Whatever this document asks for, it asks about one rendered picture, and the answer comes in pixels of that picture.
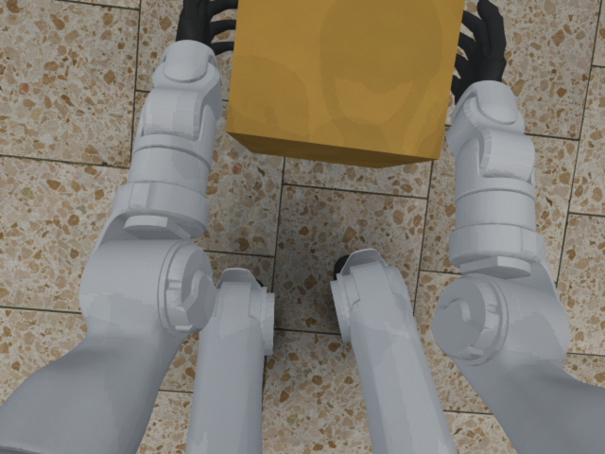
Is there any left robot upper arm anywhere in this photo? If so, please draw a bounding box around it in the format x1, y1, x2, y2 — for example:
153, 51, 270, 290
0, 239, 216, 454

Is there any carton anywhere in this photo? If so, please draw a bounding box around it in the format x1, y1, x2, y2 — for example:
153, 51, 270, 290
226, 0, 465, 168

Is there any left robot hand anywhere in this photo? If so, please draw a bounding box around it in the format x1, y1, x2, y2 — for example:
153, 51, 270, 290
176, 0, 238, 55

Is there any right robot thigh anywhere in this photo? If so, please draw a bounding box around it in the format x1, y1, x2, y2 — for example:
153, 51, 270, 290
330, 261, 458, 454

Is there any right robot forearm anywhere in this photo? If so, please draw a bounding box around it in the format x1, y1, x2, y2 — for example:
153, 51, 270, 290
446, 80, 562, 306

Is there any right robot upper arm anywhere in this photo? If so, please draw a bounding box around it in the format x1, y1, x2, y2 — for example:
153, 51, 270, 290
431, 273, 605, 454

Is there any right robot hand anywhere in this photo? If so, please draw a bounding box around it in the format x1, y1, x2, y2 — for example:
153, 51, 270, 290
451, 0, 507, 105

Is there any left robot forearm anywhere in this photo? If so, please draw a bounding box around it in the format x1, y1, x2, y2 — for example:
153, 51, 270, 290
79, 40, 223, 316

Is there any robot right shin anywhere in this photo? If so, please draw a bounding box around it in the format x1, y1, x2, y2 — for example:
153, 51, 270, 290
340, 249, 413, 314

